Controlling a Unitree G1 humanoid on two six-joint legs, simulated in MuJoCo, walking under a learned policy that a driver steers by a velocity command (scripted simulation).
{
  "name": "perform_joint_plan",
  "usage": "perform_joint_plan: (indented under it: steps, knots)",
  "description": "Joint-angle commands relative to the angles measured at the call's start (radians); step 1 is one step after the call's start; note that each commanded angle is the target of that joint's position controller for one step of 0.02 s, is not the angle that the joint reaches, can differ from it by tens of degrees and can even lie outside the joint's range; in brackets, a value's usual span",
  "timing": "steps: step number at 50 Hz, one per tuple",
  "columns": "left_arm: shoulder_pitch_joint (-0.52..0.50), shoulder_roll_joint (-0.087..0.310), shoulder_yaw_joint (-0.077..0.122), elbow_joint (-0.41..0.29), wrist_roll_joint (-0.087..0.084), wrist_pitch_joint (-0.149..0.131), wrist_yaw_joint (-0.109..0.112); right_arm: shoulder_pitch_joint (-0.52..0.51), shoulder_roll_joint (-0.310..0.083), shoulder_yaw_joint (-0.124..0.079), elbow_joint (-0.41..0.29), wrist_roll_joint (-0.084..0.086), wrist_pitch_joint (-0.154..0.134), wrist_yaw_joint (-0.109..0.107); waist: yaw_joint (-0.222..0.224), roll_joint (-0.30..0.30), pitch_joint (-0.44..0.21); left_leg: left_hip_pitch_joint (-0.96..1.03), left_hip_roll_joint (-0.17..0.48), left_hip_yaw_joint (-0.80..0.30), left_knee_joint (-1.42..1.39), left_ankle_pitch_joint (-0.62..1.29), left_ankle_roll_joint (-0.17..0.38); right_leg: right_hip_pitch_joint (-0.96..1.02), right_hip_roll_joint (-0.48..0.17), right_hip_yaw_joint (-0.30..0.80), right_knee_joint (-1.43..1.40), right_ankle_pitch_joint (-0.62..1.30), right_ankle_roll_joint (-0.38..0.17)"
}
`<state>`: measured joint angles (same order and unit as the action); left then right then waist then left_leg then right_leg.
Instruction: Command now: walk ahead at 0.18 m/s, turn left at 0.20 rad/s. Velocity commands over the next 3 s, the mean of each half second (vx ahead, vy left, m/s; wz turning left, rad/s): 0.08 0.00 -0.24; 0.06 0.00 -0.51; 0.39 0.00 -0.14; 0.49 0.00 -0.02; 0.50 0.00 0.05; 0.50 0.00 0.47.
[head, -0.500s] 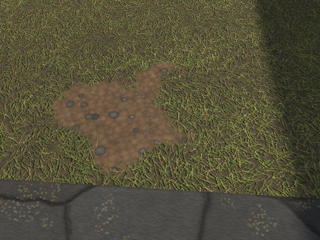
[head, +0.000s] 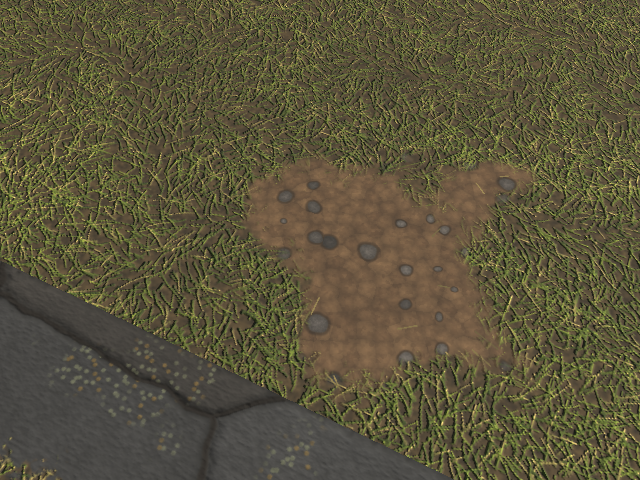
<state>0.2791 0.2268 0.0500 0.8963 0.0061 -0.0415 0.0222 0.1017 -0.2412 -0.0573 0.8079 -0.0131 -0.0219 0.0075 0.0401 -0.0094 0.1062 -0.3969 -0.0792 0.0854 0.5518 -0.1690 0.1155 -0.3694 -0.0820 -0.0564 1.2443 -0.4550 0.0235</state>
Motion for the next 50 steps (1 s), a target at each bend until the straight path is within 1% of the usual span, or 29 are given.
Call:
perform_joint_plan:
  steps: [1, 2, 4, 6, 8, 11, 14, 17, 21, 23, 24, 25, 26, 27, 28, 29, 30, 31, 32, 33, 35, 39, 42, 43, 44, 46, 48, 49, 50]
  knots:
    - [0.134, 0.069, 0.009, -0.006, 0.025, 0.027, -0.004, 0.079, -0.043, 0.001, -0.020, 0.012, -0.015, -0.022, -0.004, 0.019, -0.196, 0.237, 0.314, -0.218, -0.233, 0.771, 0.133, -0.063, -0.030, 0.067, -0.057, 0.069, -0.003]
    - [0.159, 0.060, 0.008, 0.011, 0.022, 0.042, -0.009, 0.096, -0.042, 0.007, -0.005, 0.002, -0.026, -0.020, 0.005, 0.021, -0.204, 0.203, 0.305, -0.187, -0.246, 0.808, 0.120, -0.005, -0.012, 0.068, -0.090, 0.089, -0.004]
    - [0.177, 0.044, 0.006, 0.031, 0.009, 0.057, -0.014, 0.105, -0.067, 0.009, 0.018, -0.010, -0.043, -0.019, 0.019, 0.039, -0.204, 0.179, 0.295, -0.126, -0.266, 0.823, 0.095, 0.034, 0.015, 0.084, -0.164, 0.127, -0.008]
    - [0.143, 0.051, 0.010, 0.033, 0.011, 0.067, -0.012, 0.098, -0.074, 0.014, 0.029, -0.009, -0.049, -0.021, 0.015, 0.070, -0.185, 0.191, 0.286, -0.084, -0.278, 0.754, 0.064, 0.018, 0.028, 0.093, -0.240, 0.168, -0.014]
    - [0.084, 0.072, 0.016, 0.018, 0.017, 0.074, -0.011, 0.100, -0.086, 0.012, 0.033, -0.003, -0.038, -0.028, -0.002, 0.097, -0.163, 0.214, 0.284, -0.069, -0.287, 0.610, 0.052, -0.023, 0.031, 0.082, -0.292, 0.188, -0.017]
    - [0.001, 0.074, 0.018, -0.013, 0.021, 0.083, -0.014, 0.137, -0.097, 0.006, 0.041, -0.004, -0.016, -0.042, -0.035, 0.097, -0.129, 0.248, 0.321, -0.094, -0.315, 0.370, 0.084, -0.082, 0.023, 0.068, -0.340, 0.167, -0.016]
    - [-0.037, 0.066, 0.018, -0.035, 0.024, 0.088, -0.017, 0.165, -0.100, 0.000, 0.047, -0.009, -0.001, -0.053, -0.052, 0.081, -0.099, 0.276, 0.358, -0.115, -0.318, 0.237, 0.124, -0.112, 0.020, 0.053, -0.376, 0.107, -0.018]
    - [-0.047, 0.055, 0.018, -0.053, 0.021, 0.089, -0.020, 0.170, -0.111, -0.008, 0.048, -0.011, 0.007, -0.057, -0.057, 0.080, -0.099, 0.298, 0.378, -0.108, -0.285, 0.253, 0.142, -0.095, 0.029, 0.028, -0.421, 0.044, -0.026]
    - [-0.047, 0.049, 0.018, -0.082, 0.007, 0.086, -0.024, 0.164, -0.140, -0.022, 0.046, -0.014, 0.018, -0.054, -0.060, 0.101, -0.132, 0.334, 0.398, -0.081, -0.204, 0.393, 0.133, -0.032, 0.055, -0.014, -0.512, -0.003, -0.046]
    - [-0.033, 0.044, 0.018, -0.093, 0.003, 0.079, -0.030, 0.152, -0.157, -0.030, 0.043, -0.012, 0.026, -0.053, -0.045, 0.105, -0.146, 0.328, 0.394, -0.053, -0.144, 0.400, 0.099, 0.034, 0.070, -0.033, -0.624, 0.046, -0.063]
    - [-0.017, 0.045, 0.017, -0.097, 0.003, 0.072, -0.032, 0.147, -0.166, -0.035, 0.045, -0.011, 0.031, -0.052, -0.025, 0.093, -0.148, 0.291, 0.379, -0.020, -0.096, 0.349, 0.057, 0.103, 0.076, -0.031, -0.744, 0.152, -0.075]
    - [-0.002, 0.082, 0.025, -0.098, 0.008, 0.062, -0.029, 0.162, -0.160, -0.037, 0.048, -0.014, 0.035, -0.049, -0.015, 0.036, -0.150, 0.225, 0.343, 0.022, -0.011, 0.219, -0.012, 0.184, 0.053, 0.040, -0.872, 0.267, -0.096]
    - [0.027, 0.195, 0.050, -0.104, 0.025, 0.052, -0.020, 0.173, -0.105, -0.027, 0.018, -0.017, 0.039, -0.040, -0.028, -0.183, -0.162, 0.029, 0.239, 0.106, 0.223, -0.093, -0.088, 0.311, -0.155, 0.324, -0.952, 0.509, -0.155]
    - [0.080, 0.287, 0.077, -0.094, 0.018, 0.055, -0.017, 0.076, -0.066, -0.014, -0.040, -0.002, 0.048, -0.051, 0.023, -0.299, -0.113, -0.175, 0.049, 0.059, 0.381, -0.486, -0.132, 0.315, -0.329, 0.543, -0.934, 0.919, -0.333]
    - [0.112, 0.249, 0.075, -0.084, 0.009, 0.060, -0.011, 0.059, -0.096, -0.016, -0.036, -0.012, 0.060, -0.052, 0.026, -0.119, -0.124, -0.193, 0.088, -0.055, 0.520, -0.466, -0.143, 0.322, -0.297, 0.466, -0.918, 0.913, -0.373]
    - [0.046, 0.211, 0.064, -0.096, 0.000, 0.065, -0.007, 0.073, -0.093, -0.018, -0.025, -0.001, 0.061, -0.046, -0.010, -0.076, -0.103, -0.196, 0.100, -0.088, 0.550, -0.376, -0.146, 0.290, -0.225, 0.386, -0.920, 0.835, -0.345]
    - [-0.037, 0.186, 0.055, -0.117, 0.001, 0.074, -0.005, 0.085, -0.101, -0.020, -0.018, 0.007, 0.054, -0.042, -0.046, -0.061, -0.080, -0.199, 0.110, -0.104, 0.526, -0.297, -0.147, 0.267, -0.157, 0.331, -0.924, 0.766, -0.295]
    - [-0.077, 0.173, 0.050, -0.134, -0.008, 0.075, -0.003, 0.088, -0.125, -0.027, -0.019, -0.007, 0.052, -0.037, -0.057, -0.079, -0.087, -0.204, 0.110, -0.107, 0.520, -0.251, -0.150, 0.283, -0.126, 0.311, -0.921, 0.774, -0.272]
    - [-0.089, 0.162, 0.047, -0.144, -0.008, 0.074, -0.006, 0.107, -0.129, -0.029, -0.012, -0.018, 0.053, -0.032, -0.059, -0.084, -0.120, -0.186, 0.099, -0.099, 0.541, -0.224, -0.157, 0.296, -0.103, 0.291, -0.910, 0.822, -0.268]
    - [-0.072, 0.166, 0.047, -0.144, -0.009, 0.071, -0.010, 0.115, -0.125, -0.029, -0.013, -0.017, 0.056, -0.029, -0.055, -0.072, -0.145, -0.176, 0.093, -0.099, 0.550, -0.210, -0.162, 0.307, -0.099, 0.291, -0.903, 0.843, -0.269]
    - [-0.040, 0.187, 0.054, -0.138, -0.007, 0.064, -0.013, 0.106, -0.112, -0.026, -0.026, -0.009, 0.061, -0.028, -0.045, -0.061, -0.152, -0.182, 0.094, -0.106, 0.515, -0.202, -0.172, 0.322, -0.093, 0.308, -0.899, 0.822, -0.269]
    - [0.000, 0.211, 0.061, -0.137, 0.002, 0.066, -0.010, 0.059, -0.114, -0.022, -0.057, -0.004, 0.068, -0.036, -0.015, -0.101, -0.133, -0.191, 0.089, -0.119, 0.400, -0.218, -0.179, 0.327, -0.092, 0.380, -0.899, 0.710, -0.275]
    - [0.001, 0.229, 0.067, -0.147, 0.008, 0.070, -0.013, 0.036, -0.115, -0.018, -0.078, -0.001, 0.065, -0.038, -0.005, -0.104, -0.135, -0.151, 0.078, -0.130, 0.330, -0.230, -0.171, 0.297, -0.090, 0.431, -0.889, 0.655, -0.279]
    - [0.009, 0.233, 0.069, -0.149, 0.009, 0.071, -0.016, 0.035, -0.117, -0.016, -0.085, -0.003, 0.060, -0.035, 0.000, -0.102, -0.156, -0.124, 0.074, -0.129, 0.304, -0.235, -0.167, 0.286, -0.082, 0.455, -0.905, 0.511, -0.283]
    - [0.003, 0.229, 0.068, -0.152, 0.012, 0.072, -0.019, 0.035, -0.119, -0.014, -0.087, -0.007, 0.056, -0.030, 0.002, -0.108, -0.159, -0.101, 0.072, -0.124, 0.274, -0.239, -0.160, 0.268, -0.074, 0.475, -0.929, 0.330, -0.284]
    - [-0.010, 0.216, 0.064, -0.155, 0.023, 0.074, -0.026, 0.021, -0.118, -0.010, -0.095, -0.011, 0.046, -0.021, 0.009, -0.133, -0.129, -0.047, 0.063, -0.111, 0.200, -0.257, -0.143, 0.208, -0.058, 0.519, -0.968, 0.037, -0.282]
    - [-0.026, 0.214, 0.062, -0.154, 0.028, 0.072, -0.032, 0.043, -0.110, -0.005, -0.096, -0.007, 0.031, -0.019, -0.011, -0.130, -0.099, 0.060, 0.047, -0.096, 0.094, -0.273, -0.116, 0.130, -0.050, 0.545, -0.967, -0.051, -0.270]
    - [-0.050, 0.211, 0.060, -0.156, 0.024, 0.070, -0.032, 0.094, -0.094, -0.001, -0.081, -0.005, 0.020, -0.021, -0.050, -0.103, -0.090, 0.175, 0.039, -0.083, -0.015, -0.223, -0.098, 0.060, -0.029, 0.535, -0.943, -0.072, -0.249]
    - [-0.071, 0.192, 0.054, -0.158, 0.016, 0.066, -0.026, 0.166, -0.079, 0.003, -0.057, -0.006, 0.006, -0.028, -0.098, -0.064, -0.081, 0.326, 0.041, -0.077, -0.154, -0.133, -0.078, -0.035, 0.011, 0.510, -0.894, -0.106, -0.214]
